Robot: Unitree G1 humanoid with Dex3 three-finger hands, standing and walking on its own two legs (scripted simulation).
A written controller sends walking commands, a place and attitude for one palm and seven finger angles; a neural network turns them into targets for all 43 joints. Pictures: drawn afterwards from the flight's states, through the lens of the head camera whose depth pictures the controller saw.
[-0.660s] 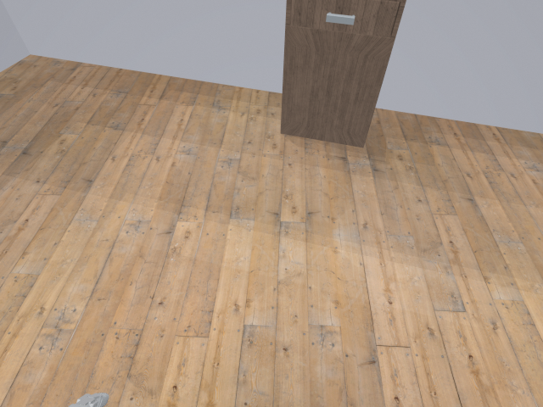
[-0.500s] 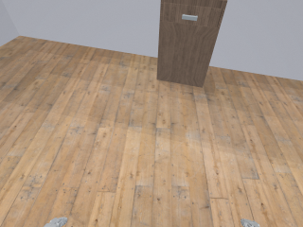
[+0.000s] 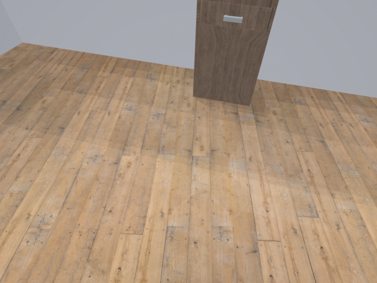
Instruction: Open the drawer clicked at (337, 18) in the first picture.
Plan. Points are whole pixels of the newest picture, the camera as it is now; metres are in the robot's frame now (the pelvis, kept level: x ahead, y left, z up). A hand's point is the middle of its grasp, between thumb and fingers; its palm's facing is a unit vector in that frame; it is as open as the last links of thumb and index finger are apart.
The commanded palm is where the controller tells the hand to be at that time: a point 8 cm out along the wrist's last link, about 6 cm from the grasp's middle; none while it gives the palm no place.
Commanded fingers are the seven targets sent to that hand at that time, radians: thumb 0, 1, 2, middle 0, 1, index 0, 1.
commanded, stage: stand and wait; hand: left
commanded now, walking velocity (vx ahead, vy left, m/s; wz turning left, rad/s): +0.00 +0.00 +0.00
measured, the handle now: (233, 18) +1.67 -0.20 -0.07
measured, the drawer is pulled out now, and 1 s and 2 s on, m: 0.00 0.00 0.00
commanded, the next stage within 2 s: look at it before walking up in 0.38 s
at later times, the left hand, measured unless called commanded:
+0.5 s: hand out of the picture +0.06 +0.24 -0.16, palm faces -0.03 -0.94 -0.33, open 7.4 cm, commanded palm none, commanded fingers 0.00 0.90 0.90 -0.20 -0.30 -0.20 -0.30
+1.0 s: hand out of the picture +0.08 +0.25 -0.15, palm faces -0.03 -0.94 -0.33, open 7.4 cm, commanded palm none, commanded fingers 0.00 0.90 0.90 -0.20 -0.30 -0.20 -0.30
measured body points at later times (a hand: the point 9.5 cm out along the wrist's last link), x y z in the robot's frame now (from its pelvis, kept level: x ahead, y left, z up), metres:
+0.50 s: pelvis -0.01 +0.00 +0.00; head +0.00 +0.00 +0.45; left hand +0.07 +0.29 -0.13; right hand +0.06 -0.30 -0.13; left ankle -0.01 +0.13 -0.74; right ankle +0.00 -0.12 -0.74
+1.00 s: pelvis +0.00 +0.00 +0.00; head +0.01 +0.00 +0.45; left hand +0.08 +0.30 -0.13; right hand +0.09 -0.30 -0.13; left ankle -0.01 +0.13 -0.74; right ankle +0.00 -0.12 -0.74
